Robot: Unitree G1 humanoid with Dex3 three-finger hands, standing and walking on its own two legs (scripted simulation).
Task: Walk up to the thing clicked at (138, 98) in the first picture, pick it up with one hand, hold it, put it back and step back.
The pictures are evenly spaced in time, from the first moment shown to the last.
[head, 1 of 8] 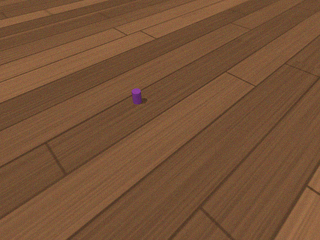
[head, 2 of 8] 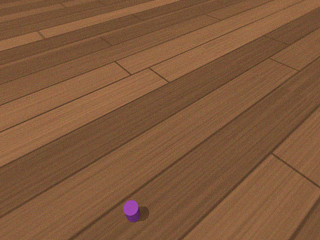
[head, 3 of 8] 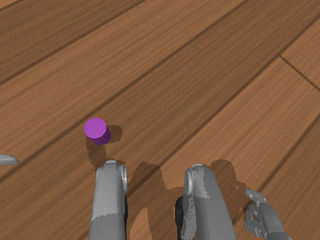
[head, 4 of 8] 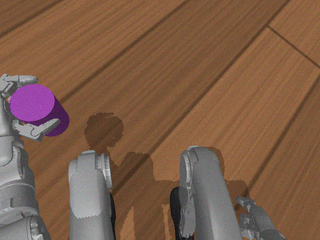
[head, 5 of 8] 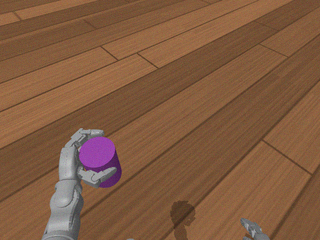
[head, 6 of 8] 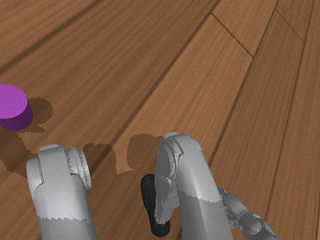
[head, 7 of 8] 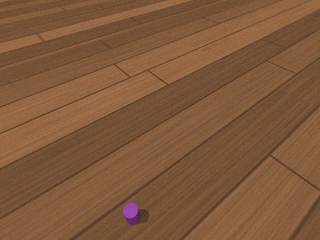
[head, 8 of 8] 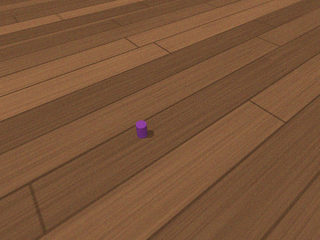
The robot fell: no
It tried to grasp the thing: yes
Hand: left
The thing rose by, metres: 0.68
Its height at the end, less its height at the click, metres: +0.00
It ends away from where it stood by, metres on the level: 0.01
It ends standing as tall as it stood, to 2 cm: yes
